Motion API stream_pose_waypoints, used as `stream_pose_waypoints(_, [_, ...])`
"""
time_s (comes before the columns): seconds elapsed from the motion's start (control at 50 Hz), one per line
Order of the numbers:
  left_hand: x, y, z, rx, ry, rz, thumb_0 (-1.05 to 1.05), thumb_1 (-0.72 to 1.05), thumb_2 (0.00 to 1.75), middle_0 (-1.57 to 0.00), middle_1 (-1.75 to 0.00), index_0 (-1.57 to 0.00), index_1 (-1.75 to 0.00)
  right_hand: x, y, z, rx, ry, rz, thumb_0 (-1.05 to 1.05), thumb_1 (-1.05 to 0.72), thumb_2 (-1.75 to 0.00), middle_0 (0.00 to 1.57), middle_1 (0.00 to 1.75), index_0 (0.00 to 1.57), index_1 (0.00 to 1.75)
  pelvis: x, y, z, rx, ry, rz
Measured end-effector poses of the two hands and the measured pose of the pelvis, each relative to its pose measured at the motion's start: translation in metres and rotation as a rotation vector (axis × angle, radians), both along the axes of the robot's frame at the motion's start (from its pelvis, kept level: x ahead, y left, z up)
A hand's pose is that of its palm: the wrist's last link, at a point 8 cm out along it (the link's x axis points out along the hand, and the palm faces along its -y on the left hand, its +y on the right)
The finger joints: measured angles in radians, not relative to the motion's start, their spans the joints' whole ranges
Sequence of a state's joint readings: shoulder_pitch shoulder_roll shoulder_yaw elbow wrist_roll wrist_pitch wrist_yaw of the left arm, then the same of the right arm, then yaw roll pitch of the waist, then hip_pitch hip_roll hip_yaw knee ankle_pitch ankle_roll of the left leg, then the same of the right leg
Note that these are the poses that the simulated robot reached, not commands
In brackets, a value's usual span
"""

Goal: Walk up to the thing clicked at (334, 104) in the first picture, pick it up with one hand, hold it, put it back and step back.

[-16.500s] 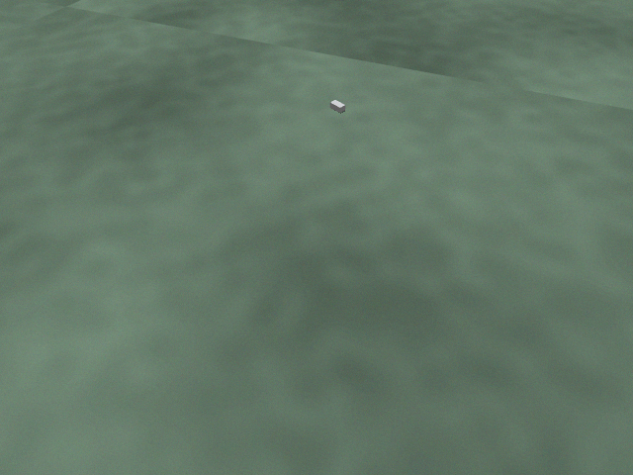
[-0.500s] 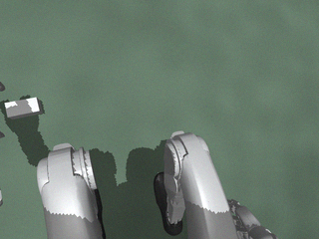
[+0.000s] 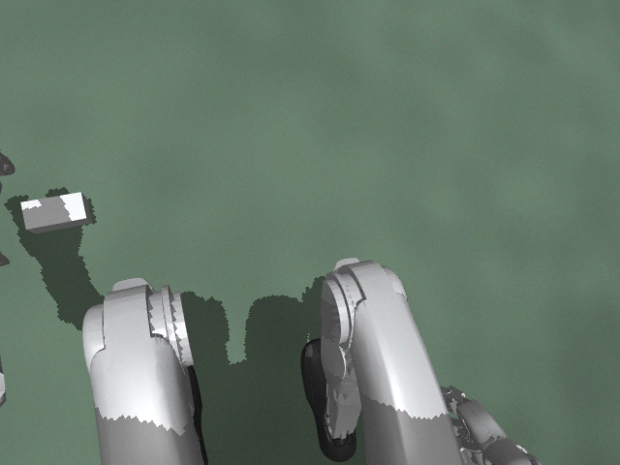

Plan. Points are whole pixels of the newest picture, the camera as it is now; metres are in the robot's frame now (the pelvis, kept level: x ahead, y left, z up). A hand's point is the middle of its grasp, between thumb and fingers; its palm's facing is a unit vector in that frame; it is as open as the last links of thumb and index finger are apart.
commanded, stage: rise first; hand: left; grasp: from above
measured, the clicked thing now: (57, 213) +0.44 +0.34 -0.30
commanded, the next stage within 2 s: approach in 0.32 s
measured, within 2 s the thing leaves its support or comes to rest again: neither
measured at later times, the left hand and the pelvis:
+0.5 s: hand out of the picture +0.40 +0.38 -0.18, palm faces -0.42 -0.12 -0.90, open 12.8 cm; pelvis +0.00 +0.00 +0.00, yaw +0 degrees
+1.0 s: hand (52, 179) +0.45 +0.31 -0.16, palm faces -0.39 -0.09 -0.92, open 13.4 cm; pelvis -0.01 -0.01 +0.00, yaw +0 degrees
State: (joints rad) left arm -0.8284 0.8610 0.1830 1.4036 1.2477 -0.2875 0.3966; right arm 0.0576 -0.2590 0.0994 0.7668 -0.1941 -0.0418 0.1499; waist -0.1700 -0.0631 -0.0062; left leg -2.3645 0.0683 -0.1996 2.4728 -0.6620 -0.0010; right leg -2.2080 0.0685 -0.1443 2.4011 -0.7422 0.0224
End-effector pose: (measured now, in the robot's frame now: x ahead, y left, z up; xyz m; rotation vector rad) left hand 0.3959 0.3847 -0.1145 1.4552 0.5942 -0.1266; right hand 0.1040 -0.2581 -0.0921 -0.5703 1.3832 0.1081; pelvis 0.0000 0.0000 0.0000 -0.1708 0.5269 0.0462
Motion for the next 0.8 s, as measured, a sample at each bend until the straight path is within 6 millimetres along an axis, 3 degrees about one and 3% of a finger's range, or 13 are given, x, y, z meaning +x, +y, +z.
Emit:
stream_pose_waypoints(0.16, [0.0, -0.005, 0.0, -0.009, 0.017, -0.007, 0.0, -0.29, 0.8, -0.3, -0.83, -0.3, -0.83, 0.0, -0.002, 0.001, 0.0, -0.013, 0.01, 0.0, -0.91, -0.9, 0.21, 0.29, 0.2, 0.3, -0.004, -0.002, 0.001, 0.004, -0.008, -0.001])
stream_pose_waypoints(0.34, [0.004, -0.005, -0.009, -0.023, -0.009, -0.001, 0.0, -0.28, 0.79, -0.3, -0.83, -0.31, -0.83, -0.014, -0.005, 0.004, -0.034, 0.019, 0.017, 0.0, -0.91, -0.9, 0.21, 0.29, 0.2, 0.3, -0.005, -0.002, -0.003, -0.003, -0.018, -0.006])
stream_pose_waypoints(0.54, [0.008, -0.001, -0.004, 0.021, 0.003, -0.016, 0.0, -0.31, 0.82, -0.27, -0.85, -0.27, -0.85, -0.017, 0.0, 0.004, -0.018, 0.023, -0.005, 0.0, -0.91, -0.9, 0.21, 0.29, 0.2, 0.3, -0.002, 0.001, -0.002, -0.007, -0.004, -0.001])
stream_pose_waypoints(0.64, [0.016, -0.019, -0.003, 0.014, 0.015, -0.069, 0.0, -0.33, 0.83, -0.25, -0.87, -0.26, -0.87, -0.015, 0.004, 0.005, 0.001, 0.008, -0.016, 0.0, -0.9, -0.9, 0.21, 0.29, 0.2, 0.3, -0.002, 0.001, 0.002, -0.002, 0.008, 0.003])
stream_pose_waypoints(0.8, [0.045, -0.075, 0.0, -0.03, -0.06, -0.143, 0.0, -0.36, 0.85, -0.22, -0.92, -0.23, -0.91, -0.021, 0.001, 0.012, 0.008, -0.024, -0.039, 0.0, -0.9, -0.9, 0.21, 0.29, 0.2, 0.3, -0.003, -0.003, 0.007, 0.006, 0.019, -0.001])
